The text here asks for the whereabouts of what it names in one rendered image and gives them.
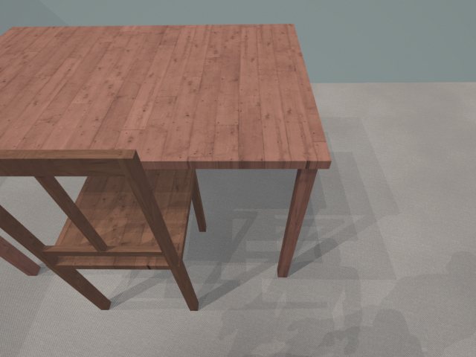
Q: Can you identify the chair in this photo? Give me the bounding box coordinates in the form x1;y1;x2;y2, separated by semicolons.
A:
0;149;207;311

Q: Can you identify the table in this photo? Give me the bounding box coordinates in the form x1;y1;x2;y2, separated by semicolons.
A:
0;24;332;277

